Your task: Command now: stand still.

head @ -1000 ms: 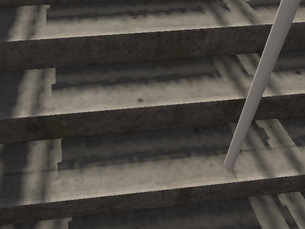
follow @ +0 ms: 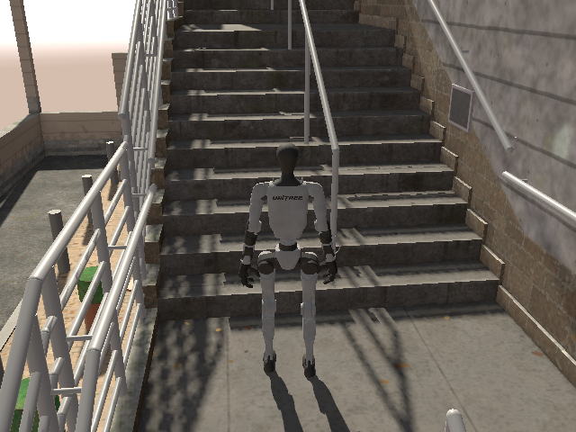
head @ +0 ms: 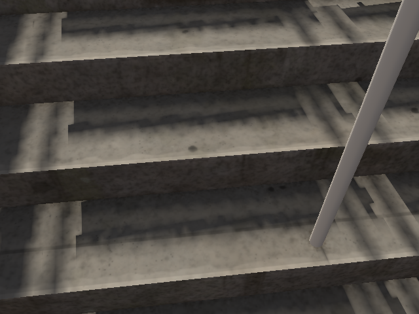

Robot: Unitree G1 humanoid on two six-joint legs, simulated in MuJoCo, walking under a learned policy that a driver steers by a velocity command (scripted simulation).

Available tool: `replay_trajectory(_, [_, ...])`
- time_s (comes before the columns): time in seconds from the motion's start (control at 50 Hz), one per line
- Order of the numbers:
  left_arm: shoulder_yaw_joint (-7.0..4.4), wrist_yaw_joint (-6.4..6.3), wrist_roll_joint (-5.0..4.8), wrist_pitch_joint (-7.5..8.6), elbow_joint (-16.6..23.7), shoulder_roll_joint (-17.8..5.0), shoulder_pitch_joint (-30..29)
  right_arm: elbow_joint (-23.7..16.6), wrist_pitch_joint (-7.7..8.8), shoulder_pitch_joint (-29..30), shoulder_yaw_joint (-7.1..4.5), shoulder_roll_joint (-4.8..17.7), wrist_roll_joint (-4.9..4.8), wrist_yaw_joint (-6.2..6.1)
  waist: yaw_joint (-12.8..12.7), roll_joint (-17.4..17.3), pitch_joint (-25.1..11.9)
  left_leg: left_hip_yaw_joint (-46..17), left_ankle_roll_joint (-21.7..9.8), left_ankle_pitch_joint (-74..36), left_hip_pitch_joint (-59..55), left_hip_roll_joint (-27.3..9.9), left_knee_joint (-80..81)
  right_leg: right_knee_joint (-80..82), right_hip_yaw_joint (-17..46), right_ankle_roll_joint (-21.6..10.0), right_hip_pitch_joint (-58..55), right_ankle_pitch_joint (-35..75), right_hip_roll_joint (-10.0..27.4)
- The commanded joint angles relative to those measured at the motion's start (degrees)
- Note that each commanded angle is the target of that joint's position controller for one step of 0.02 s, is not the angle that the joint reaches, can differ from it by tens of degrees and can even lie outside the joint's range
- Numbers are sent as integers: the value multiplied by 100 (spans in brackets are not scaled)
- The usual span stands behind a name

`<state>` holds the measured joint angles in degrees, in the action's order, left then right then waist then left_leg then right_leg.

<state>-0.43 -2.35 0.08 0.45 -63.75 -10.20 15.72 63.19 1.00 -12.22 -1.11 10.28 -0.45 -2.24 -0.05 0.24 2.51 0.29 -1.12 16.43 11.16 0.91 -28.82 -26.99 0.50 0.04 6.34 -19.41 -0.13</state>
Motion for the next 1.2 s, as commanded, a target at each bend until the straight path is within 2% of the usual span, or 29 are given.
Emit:
replay_trajectory(0.02, [-70,-9,1,36,27,-457,395,-100,38,-189,-75,519,2,-22,-15,-32,79,-183,-168,-1466,-207,-200,389,407,28,-49,517,1257,65])
replay_trajectory(0.16, [-53,-11,1,51,-43,-389,500,-55,35,-237,-56,473,3,-19,-17,-28,160,-201,-180,-1026,-67,-194,471,441,28,-53,667,892,65])
replay_trajectory(0.22, [-81,-46,-58,51,-66,-399,617,5,10,-437,-130,641,-57,-51,23,-192,225,-328,-398,1797,215,-165,625,81,-196,-249,952,-1071,-176])
replay_trajectory(0.26, [-70,-47,-68,144,74,-322,505,-42,89,-531,-183,779,-107,-43,75,-489,637,-1053,-707,2953,525,-658,1028,-330,-173,-375,1512,-1554,-126])
replay_trajectory(0.32, [-41,39,-111,367,203,-115,431,-50,240,-870,-310,1067,-101,9,124,-994,546,-2678,-1291,3214,553,-1720,1791,-1454,-217,-475,1635,-764,-12])
replay_trajectory(0.36, [-69,84,-144,432,135,-112,760,-292,277,-327,-311,1061,-125,32,-232,-861,561,-2453,-1186,2882,1148,-1690,1789,-1099,-171,-679,997,-779,110])
replay_trajectory(0.4, [-120,73,-90,469,-175,-170,1611,-640,279,502,-253,835,-194,77,-686,-236,666,-1030,-592,1966,2214,-758,665,424,109,-821,-472,-680,149])
replay_trajectory(0.42, [-287,65,-100,497,-331,-749,2293,-789,334,662,-160,436,-199,100,-827,1083,421,144,-186,1080,2853,14,-1232,1376,1704,-1121,-1077,-1564,1093])
replay_trajectory(0.44, [-432,137,-81,577,-296,-1370,2565,-1023,441,836,-134,435,-186,103,-904,1937,567,146,-184,1482,3720,119,-2450,2137,3682,-1705,-1160,-1901,2193])
replay_trajectory(0.46, [-320,136,12,666,-149,-972,2127,-1010,511,831,-184,678,-217,129,-602,1031,777,-354,-296,1132,4027,-273,-3351,2085,3759,-1713,-1002,-1659,2291])
replay_trajectory(0.48, [-256,163,-30,725,-3,-723,1752,-875,549,450,-183,672,-217,187,-326,605,743,-425,-383,565,4158,-431,-3682,1995,3146,-1508,-1063,-1101,2062])
replay_trajectory(0.52, [-201,236,-110,707,179,-615,1330,-781,611,313,-246,751,-87,231,-135,254,528,-349,-394,-212,4083,-682,-3547,1993,2067,-1139,-1177,397,1705])
replay_trajectory(0.58, [-105,205,-6,569,174,-390,1623,-872,573,649,-236,542,-71,301,-226,440,338,43,-204,-781,3625,-655,-2981,1988,938,-928,-1043,2047,1204])
replay_trajectory(0.66, [-145,102,22,528,358,-765,1638,-1358,553,1810,-64,272,-89,326,-442,461,538,408,-79,-1394,2842,-359,-1306,2118,427,-920,-353,2568,978])
replay_trajectory(0.74, [-282,89,-80,583,394,-1077,1581,-1657,573,2177,-55,560,-148,363,-322,717,573,388,-253,-1427,2307,-253,-444,1994,373,-918,-618,3181,1232])
replay_trajectory(0.78, [-323,80,-73,524,413,-1087,1435,-1447,541,1236,-159,804,-104,336,185,951,-47,407,-472,-1066,1371,-34,-653,1056,204,-834,-970,5357,1364])
replay_trajectory(0.82, [-314,136,-63,508,544,-1005,1044,-993,519,-363,-384,1149,-105,306,1032,916,-836,414,-787,-1367,-606,139,-144,-885,17,-600,-431,6146,1036])
replay_trajectory(0.84, [-258,196,22,563,709,-913,844,-699,458,-1454,-510,1535,-42,238,1410,275,-1480,-674,-1025,-1434,-2437,-777,-152,-2675,-52,-397,1047,4164,673])
replay_trajectory(0.86, [-16,296,72,680,722,87,1595,-727,422,-1349,-504,1942,152,262,563,-1605,-2028,-3279,-1847,-1965,-3505,-2257,285,-4867,222,-162,2861,-1231,-358])
replay_trajectory(0.88, [-122,314,-157,816,582,-368,1662,-631,435,-1323,-447,1494,147,299,726,-1369,-2151,-4287,-2130,-314,-3207,-2332,1319,-5763,1003,-317,3446,-1238,-256])
replay_trajectory(0.9, [-210,313,-325,863,834,-740,963,-771,477,-624,-330,1081,38,318,518,-922,-1066,-3464,-1859,496,-2294,-2136,1545,-5871,708,-443,3976,-715,157])
replay_trajectory(0.92, [-248,249,-298,832,1027,-877,391,-906,504,7,-208,739,3,355,310,-311,-546,-2714,-1614,351,-1267,-1905,1802,-5646,488,-484,3809,-51,502])
replay_trajectory(0.94, [-283,156,-202,744,1022,-831,261,-937,542,247,-125,577,77,392,117,-42,-313,-2261,-1451,-152,-490,-1744,1984,-5562,435,-486,3486,292,659])
replay_trajectory(0.96, [-294,103,-134,647,973,-707,524,-860,546,230,-108,573,144,392,-103,-109,-278,-1816,-1374,-586,-18,-1576,2072,-5474,484,-480,3140,512,792])
replay_trajectory(1.02, [-278,72,-156,443,798,-302,862,-603,449,-164,-62,619,182,399,-299,-433,-87,-928,-1425,-2153,617,-1337,1952,-6341,130,-315,3461,405,654])
replay_trajectory(1.1, [-179,131,-77,358,1186,-136,45,-325,276,-965,25,587,149,261,-60,-357,16,-877,-1425,-1373,212,-1319,1760,-7278,43,-51,5355,672,791])
replay_trajectory(1.12, [-109,120,-154,323,1133,123,-27,-116,222,-1564,51,503,177,213,156,-650,-46,-1167,-1600,-1057,-143,-1517,1730,-8801,-229,43,6080,183,627])
replay_trajectory(1.16, [-7,144,-234,367,1535,158,-478,-19,151,-1883,77,505,107,127,162,-410,324,-1438,-1511,-100,-664,-1701,1666,-9329,151,72,7446,-238,797])
replay_trajectory(1.2, [105,175,-137,467,1937,206,-1119,22,101,-2209,99,470,140,73,339,-219,464,-1562,-1371,-254,-1186,-1794,1456,-9420,138,123,8403,-318,868])
